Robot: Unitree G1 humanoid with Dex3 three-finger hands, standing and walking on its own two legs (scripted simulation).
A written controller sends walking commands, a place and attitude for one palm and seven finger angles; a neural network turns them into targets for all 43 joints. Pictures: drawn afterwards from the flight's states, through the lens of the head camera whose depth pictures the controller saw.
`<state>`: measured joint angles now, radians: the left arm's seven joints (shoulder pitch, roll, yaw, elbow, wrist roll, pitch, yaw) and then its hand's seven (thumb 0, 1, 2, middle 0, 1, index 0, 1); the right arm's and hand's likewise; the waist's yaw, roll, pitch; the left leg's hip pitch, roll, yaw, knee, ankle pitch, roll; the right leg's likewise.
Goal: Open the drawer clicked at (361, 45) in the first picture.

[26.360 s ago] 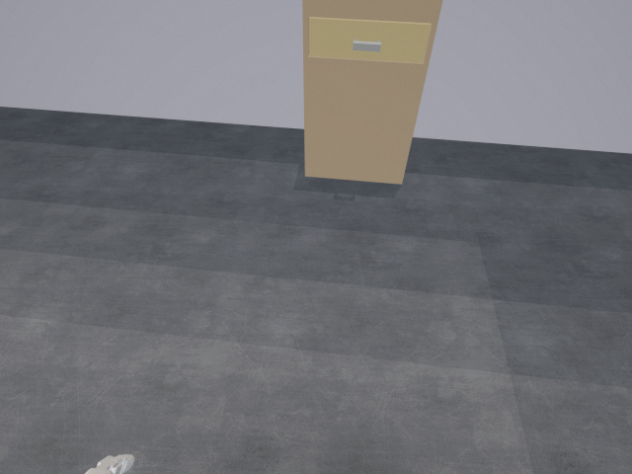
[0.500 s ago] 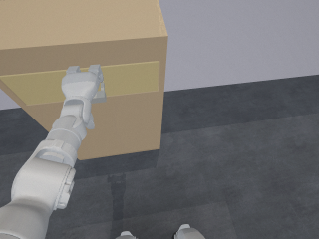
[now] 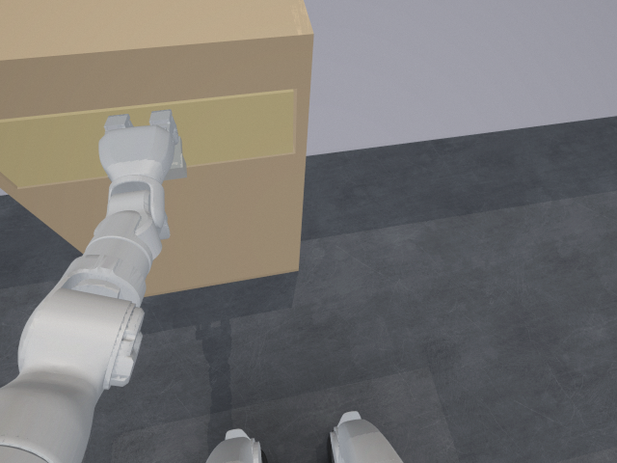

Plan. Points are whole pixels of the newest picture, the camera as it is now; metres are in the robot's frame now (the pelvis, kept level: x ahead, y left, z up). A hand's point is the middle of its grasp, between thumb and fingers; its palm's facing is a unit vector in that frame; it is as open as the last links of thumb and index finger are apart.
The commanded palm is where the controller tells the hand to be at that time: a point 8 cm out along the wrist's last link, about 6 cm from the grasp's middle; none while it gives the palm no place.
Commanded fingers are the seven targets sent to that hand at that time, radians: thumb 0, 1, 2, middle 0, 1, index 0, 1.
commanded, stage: lower the fingers behind the handle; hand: left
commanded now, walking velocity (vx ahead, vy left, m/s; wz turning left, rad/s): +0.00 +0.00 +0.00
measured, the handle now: (148, 158) +0.56 +0.19 -0.02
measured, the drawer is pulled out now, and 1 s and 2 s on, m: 0.00 0.00 0.00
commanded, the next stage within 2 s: lift the fingers back up to retry in 1.02 s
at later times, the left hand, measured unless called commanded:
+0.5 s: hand (154, 183) +0.51 +0.17 -0.02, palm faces -0.02 +0.01 -1.00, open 14.0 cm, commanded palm +0.49 +0.16 +0.01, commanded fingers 0.00 -0.50 0.30 -0.30 -1.20 -0.30 -1.20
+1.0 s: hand (155, 180) +0.52 +0.17 -0.01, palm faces -0.03 +0.03 -1.00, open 13.8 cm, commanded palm +0.50 +0.15 +0.00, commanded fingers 0.00 -0.50 0.30 -0.30 -1.20 -0.30 -1.20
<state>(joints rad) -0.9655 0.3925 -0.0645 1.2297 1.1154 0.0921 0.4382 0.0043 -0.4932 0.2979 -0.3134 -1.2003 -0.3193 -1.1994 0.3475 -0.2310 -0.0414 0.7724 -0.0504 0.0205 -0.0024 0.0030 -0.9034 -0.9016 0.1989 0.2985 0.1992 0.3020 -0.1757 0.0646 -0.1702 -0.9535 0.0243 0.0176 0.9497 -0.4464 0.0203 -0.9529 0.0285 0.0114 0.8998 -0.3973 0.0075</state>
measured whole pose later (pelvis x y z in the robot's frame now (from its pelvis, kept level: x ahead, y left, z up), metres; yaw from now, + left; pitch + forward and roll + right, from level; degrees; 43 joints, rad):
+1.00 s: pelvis -0.04 +0.00 -0.04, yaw +0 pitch +29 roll -2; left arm -1.14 0.45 -0.12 1.27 1.10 0.17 0.39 0.00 -0.49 0.30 -0.31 -1.20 -0.27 -1.34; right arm 0.34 -0.24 -0.01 0.74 -0.04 0.01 -0.01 0.00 -0.90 -0.90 0.20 0.30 0.20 0.30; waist -0.21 0.07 -0.17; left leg -1.19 0.02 0.00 1.15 -0.46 0.02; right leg -1.18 0.03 -0.01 1.09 -0.42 0.01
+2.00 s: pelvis +0.02 +0.00 +0.02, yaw +0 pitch +22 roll -1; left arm -0.86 0.34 -0.12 1.10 1.08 0.11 0.38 0.00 -0.49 0.30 -0.31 -1.20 -0.32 -1.20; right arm 0.33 -0.24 -0.06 0.74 -0.03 0.07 0.00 0.00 -0.90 -0.90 0.20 0.30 0.20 0.30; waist -0.12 0.06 -0.15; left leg -0.77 0.02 0.01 0.80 -0.42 0.01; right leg -0.77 0.03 0.01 0.76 -0.38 0.00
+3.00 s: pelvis +0.00 +0.00 +0.01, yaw +1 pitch +23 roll -2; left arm -0.95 0.37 -0.10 1.14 1.11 -0.03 0.35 0.00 -0.49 0.30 -0.32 -1.20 -0.32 -1.20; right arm 0.36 -0.25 -0.05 0.77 -0.04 0.01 -0.03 0.00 -0.90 -0.90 0.20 0.30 0.20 0.30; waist -0.17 0.05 -0.16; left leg -0.86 0.02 0.01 0.87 -0.41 0.02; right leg -0.86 0.03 0.01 0.82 -0.37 0.00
